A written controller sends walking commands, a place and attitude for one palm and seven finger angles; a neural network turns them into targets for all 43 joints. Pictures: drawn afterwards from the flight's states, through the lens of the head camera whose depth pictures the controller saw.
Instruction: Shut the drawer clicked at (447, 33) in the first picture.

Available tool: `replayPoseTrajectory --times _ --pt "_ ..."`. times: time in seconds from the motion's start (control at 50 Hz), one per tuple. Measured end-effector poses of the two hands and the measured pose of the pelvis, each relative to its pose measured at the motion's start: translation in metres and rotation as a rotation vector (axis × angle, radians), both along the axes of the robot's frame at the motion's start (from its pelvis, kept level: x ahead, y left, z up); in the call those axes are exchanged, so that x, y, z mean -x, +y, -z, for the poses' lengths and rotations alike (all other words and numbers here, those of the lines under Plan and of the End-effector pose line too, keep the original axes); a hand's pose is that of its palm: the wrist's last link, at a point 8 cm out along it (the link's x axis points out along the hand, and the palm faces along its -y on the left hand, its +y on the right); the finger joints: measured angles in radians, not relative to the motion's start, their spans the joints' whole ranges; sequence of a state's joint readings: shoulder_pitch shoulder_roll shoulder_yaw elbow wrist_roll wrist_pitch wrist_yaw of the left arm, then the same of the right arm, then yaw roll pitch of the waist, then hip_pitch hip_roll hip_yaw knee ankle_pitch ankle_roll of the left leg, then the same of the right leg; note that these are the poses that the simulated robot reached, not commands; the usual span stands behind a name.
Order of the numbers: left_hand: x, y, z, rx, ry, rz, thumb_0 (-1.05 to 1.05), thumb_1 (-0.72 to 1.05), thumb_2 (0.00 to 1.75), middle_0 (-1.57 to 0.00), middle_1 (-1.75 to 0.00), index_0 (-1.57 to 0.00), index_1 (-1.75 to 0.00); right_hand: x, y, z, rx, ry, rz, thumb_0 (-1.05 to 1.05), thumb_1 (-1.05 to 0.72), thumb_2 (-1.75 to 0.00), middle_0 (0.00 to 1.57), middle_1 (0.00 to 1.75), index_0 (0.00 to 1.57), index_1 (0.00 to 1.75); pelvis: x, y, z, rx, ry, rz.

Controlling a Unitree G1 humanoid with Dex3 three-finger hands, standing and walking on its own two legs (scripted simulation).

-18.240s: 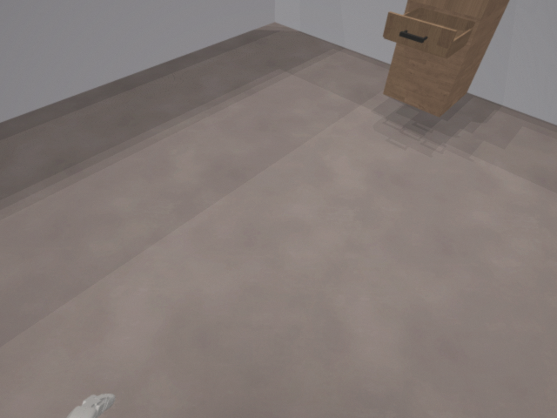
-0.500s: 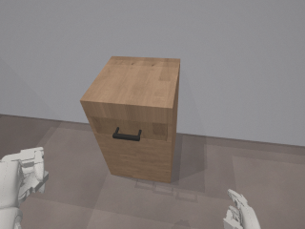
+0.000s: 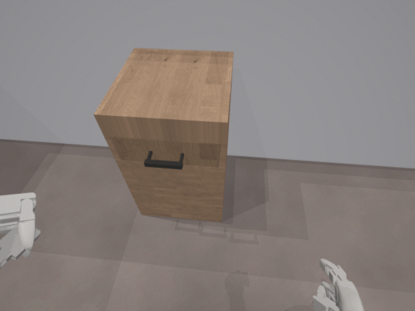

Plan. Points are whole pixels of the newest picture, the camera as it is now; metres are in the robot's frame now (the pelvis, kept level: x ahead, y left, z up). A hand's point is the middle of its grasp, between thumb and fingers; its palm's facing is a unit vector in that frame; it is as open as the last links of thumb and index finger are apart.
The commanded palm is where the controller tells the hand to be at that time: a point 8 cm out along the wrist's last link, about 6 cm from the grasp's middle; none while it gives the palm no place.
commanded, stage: step back with the hand held close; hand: left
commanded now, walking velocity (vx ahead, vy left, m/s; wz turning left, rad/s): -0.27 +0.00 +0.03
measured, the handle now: (164, 159) +0.63 +0.20 -0.23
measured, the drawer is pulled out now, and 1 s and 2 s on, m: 0.00 0.00 0.00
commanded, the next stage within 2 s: stop stepping back and stand still in 0.96 s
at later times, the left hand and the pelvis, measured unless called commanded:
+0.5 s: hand out of the picture +0.12 +0.26 +0.17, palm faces +0.41 -0.74 -0.53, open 3.3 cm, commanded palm +0.05 +0.29 +0.18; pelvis -0.07 +0.01 -0.02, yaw +3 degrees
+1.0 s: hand out of the picture +0.04 +0.26 +0.17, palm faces +0.37 -0.81 -0.46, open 3.3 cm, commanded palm -0.03 +0.29 +0.18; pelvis -0.16 +0.01 -0.01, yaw +0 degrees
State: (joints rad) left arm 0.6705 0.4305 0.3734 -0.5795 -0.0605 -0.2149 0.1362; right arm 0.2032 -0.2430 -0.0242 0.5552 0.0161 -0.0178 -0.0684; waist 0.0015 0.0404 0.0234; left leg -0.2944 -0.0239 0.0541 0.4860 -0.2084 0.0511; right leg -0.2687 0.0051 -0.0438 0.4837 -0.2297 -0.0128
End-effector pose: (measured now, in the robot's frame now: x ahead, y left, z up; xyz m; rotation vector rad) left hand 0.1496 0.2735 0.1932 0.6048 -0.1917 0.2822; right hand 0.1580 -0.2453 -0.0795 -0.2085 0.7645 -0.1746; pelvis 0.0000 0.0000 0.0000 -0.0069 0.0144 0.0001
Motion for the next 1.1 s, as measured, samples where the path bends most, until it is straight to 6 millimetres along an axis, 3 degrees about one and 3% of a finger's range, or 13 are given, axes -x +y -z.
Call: replayPoseTrajectory --times 0.08,0.26,0.48,0.68,0.76,0.86,1.0,1.1 --pt "0.016 0.01 -0.002 0.001 -0.039 -0.036 0.01 0.89 0.9 -1.4 -1.6 -1.4 -1.6 -0.001 0.014 -0.003 -0.026 -0.054 -0.021 0.01 -0.9 -0.9 0.2 0.3 0.2 0.3 0.013 0.005 0.002 0.004 -0.005 0.0" --pt "0.046 0.017 0.025 0.089 -0.02 -0.065 0.01 0.89 0.9 -1.4 -1.6 -1.41 -1.6 0.022 0.03 -0.007 -0.007 -0.066 -0.075 0.01 -0.9 -0.9 0.2 0.3 0.2 0.3 0.039 0.011 0.005 0.029 -0.004 -0.018" --pt "0.069 0.021 0.002 -0.063 -0.135 -0.031 0.01 0.89 0.9 -1.4 -1.6 -1.41 -1.6 0.05 0.023 0.003 0.031 -0.039 -0.095 0.01 -0.9 -0.9 0.2 0.3 0.2 0.3 0.064 0.006 0.014 0.028 -0.007 -0.055" --pt "0.091 0.018 0.01 0.015 -0.168 0.036 0.01 0.89 0.9 -1.41 -1.6 -1.41 -1.6 0.08 0.014 0.0 0.058 -0.008 -0.05 0.01 -0.9 -0.9 0.2 0.3 0.2 0.3 0.088 0.014 0.015 0.039 -0.007 -0.072" --pt "0.102 0.032 0.014 -0.033 -0.17 0.039 0.01 0.89 0.9 -1.41 -1.6 -1.41 -1.6 0.093 0.019 -0.002 0.089 -0.026 -0.045 0.01 -0.9 -0.9 0.2 0.3 0.2 0.3 0.101 0.019 0.02 0.062 -0.011 -0.071" --pt "0.121 0.042 0.001 -0.056 -0.204 0.014 0.01 0.89 0.9 -1.41 -1.6 -1.41 -1.6 0.108 0.037 -0.006 0.07 -0.026 -0.093 0.01 -0.9 -0.9 0.2 0.3 0.2 0.3 0.12 0.019 0.013 0.098 0.03 -0.082" --pt "0.152 0.024 0.004 -0.007 -0.228 0.077 0.01 0.89 0.9 -1.41 -1.6 -1.41 -1.6 0.131 0.052 -0.002 0.034 -0.037 -0.16 0.01 -0.9 -0.9 0.2 0.3 0.2 0.3 0.16 0.008 0.015 0.08 0.102 -0.008" --pt "0.171 -0.005 0.006 -0.01 -0.246 0.195 0.01 0.89 0.9 -1.41 -1.6 -1.41 -1.6 0.174 0.042 0.016 0.001 -0.026 -0.118 0.01 -0.9 -0.9 0.21 0.3 0.21 0.3 0.2 0.003 0.024 0.084 0.045 0.018"
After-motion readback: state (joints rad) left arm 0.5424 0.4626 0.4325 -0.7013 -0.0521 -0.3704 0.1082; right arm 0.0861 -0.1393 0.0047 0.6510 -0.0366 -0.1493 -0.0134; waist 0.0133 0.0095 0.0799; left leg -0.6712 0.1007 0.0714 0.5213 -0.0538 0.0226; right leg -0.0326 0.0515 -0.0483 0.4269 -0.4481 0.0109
